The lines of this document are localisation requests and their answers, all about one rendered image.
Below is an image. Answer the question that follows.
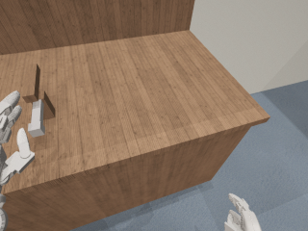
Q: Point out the counter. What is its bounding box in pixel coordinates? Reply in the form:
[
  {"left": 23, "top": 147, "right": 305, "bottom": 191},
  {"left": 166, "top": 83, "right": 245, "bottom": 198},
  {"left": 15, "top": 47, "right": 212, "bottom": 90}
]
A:
[{"left": 0, "top": 0, "right": 270, "bottom": 231}]

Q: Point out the robot right hand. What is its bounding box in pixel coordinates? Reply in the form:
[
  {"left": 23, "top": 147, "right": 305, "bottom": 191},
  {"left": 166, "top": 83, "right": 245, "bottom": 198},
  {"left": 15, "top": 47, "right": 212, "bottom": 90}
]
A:
[{"left": 224, "top": 193, "right": 262, "bottom": 231}]

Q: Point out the robot left hand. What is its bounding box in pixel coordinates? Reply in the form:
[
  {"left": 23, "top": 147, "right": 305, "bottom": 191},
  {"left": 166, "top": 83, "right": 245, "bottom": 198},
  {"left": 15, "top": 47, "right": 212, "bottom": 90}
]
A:
[{"left": 0, "top": 90, "right": 35, "bottom": 193}]

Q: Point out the tap lever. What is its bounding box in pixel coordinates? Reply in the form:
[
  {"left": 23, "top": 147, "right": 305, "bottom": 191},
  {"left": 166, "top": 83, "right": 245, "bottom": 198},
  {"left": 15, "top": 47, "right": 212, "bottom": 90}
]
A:
[{"left": 28, "top": 99, "right": 45, "bottom": 138}]

